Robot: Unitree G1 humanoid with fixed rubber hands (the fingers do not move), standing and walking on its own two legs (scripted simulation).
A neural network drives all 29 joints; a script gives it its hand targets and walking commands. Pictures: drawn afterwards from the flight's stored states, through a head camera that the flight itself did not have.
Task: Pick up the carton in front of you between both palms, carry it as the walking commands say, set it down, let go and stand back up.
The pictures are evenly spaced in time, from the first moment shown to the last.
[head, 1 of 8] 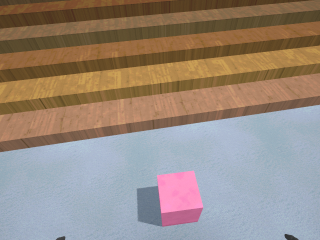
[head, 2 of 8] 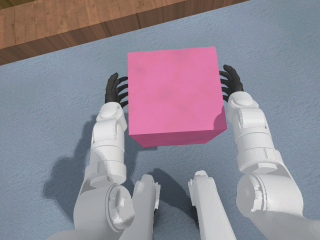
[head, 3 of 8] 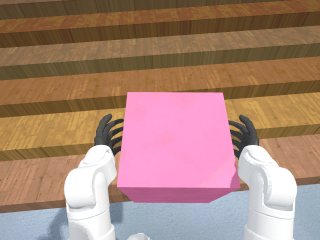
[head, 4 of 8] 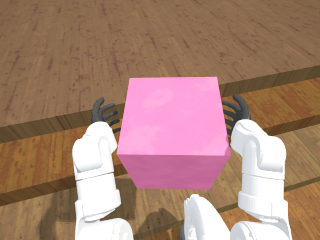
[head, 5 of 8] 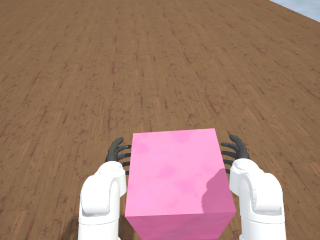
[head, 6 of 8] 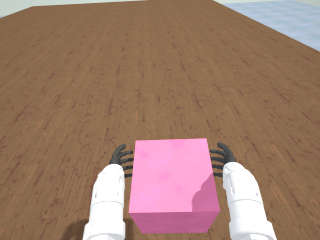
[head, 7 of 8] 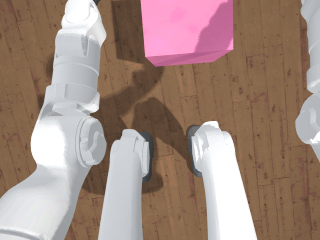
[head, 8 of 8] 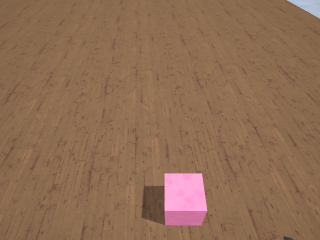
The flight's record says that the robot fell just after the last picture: no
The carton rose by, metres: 1.44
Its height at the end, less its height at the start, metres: +0.73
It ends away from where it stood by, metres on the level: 4.32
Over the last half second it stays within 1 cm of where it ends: yes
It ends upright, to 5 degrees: yes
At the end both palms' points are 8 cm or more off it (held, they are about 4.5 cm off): yes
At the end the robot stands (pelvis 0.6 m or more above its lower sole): yes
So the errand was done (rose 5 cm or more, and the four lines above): yes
